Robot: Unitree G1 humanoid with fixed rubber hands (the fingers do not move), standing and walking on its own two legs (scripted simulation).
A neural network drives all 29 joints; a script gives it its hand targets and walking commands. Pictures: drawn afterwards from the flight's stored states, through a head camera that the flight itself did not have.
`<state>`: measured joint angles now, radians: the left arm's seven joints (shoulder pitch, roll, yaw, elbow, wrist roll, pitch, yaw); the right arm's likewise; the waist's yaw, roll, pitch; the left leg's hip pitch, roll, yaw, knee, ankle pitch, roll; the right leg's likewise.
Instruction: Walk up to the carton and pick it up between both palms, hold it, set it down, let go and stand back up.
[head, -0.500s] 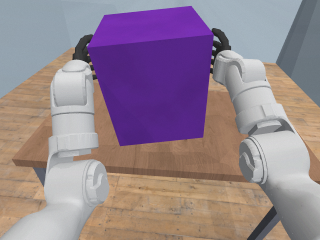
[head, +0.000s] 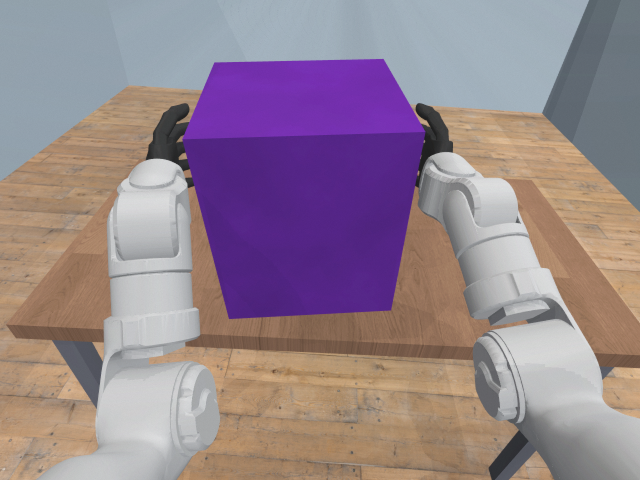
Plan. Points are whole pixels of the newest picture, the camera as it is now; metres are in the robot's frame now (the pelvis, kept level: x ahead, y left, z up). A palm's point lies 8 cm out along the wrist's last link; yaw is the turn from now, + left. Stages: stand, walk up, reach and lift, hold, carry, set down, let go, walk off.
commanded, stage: hold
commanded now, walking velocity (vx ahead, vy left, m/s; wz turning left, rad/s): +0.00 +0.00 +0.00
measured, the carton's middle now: (305, 190) +0.41 -0.01 +0.21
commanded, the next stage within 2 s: none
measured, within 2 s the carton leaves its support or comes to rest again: neither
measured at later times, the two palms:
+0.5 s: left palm (140, 144) +0.38 +0.16 +0.30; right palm (426, 126) +0.39 -0.14 +0.31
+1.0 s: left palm (140, 153) +0.36 +0.16 +0.29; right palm (431, 135) +0.37 -0.14 +0.30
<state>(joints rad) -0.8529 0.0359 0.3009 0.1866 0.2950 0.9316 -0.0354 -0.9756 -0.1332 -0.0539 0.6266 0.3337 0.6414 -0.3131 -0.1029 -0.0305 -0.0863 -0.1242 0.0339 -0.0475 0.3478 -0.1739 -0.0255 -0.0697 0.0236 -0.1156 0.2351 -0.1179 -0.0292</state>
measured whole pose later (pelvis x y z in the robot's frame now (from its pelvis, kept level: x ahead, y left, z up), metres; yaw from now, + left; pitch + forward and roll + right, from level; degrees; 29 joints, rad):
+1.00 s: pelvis +0.00 +0.00 +0.00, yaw +0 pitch -4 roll -1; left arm -0.88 0.03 0.34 0.16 0.32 0.94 -0.06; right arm -1.03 -0.17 -0.01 0.62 0.37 0.67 -0.33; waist -0.09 -0.04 -0.12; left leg -0.09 0.03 -0.04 0.31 -0.16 -0.02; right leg -0.02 0.02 -0.11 0.18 -0.09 -0.02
